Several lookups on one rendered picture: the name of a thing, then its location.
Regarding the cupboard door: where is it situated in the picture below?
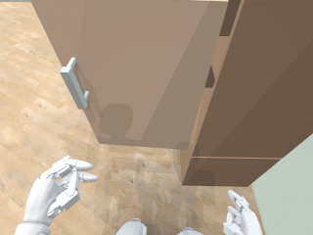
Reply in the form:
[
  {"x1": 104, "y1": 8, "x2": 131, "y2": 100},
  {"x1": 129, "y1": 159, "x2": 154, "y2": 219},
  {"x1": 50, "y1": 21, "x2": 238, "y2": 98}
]
[{"x1": 30, "y1": 0, "x2": 229, "y2": 150}]

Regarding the robot left forearm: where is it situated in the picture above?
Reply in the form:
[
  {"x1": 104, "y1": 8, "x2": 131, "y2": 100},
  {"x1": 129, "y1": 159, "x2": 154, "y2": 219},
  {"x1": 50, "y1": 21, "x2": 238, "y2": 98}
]
[{"x1": 15, "y1": 221, "x2": 52, "y2": 235}]

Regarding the left robot shin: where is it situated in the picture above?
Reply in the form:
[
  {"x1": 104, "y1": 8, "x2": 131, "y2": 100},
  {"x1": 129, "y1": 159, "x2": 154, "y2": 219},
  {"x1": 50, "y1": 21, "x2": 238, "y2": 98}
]
[{"x1": 131, "y1": 218, "x2": 141, "y2": 222}]

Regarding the robot right hand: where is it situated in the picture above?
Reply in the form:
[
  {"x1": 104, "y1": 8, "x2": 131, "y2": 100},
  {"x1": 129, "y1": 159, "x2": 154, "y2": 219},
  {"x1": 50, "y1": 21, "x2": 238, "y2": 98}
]
[{"x1": 223, "y1": 190, "x2": 263, "y2": 235}]

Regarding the robot left hand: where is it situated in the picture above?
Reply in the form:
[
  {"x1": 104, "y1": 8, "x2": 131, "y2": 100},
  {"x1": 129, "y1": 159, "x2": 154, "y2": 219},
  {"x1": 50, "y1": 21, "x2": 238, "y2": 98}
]
[{"x1": 23, "y1": 156, "x2": 99, "y2": 227}]

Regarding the left robot thigh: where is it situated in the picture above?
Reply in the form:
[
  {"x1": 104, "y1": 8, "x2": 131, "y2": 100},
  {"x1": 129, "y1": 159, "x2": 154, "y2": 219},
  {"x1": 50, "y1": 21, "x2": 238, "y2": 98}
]
[{"x1": 115, "y1": 221, "x2": 147, "y2": 235}]

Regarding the handle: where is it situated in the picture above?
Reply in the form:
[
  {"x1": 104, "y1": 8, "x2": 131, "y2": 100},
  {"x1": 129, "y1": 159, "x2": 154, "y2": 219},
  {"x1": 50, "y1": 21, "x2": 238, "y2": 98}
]
[{"x1": 60, "y1": 57, "x2": 90, "y2": 110}]

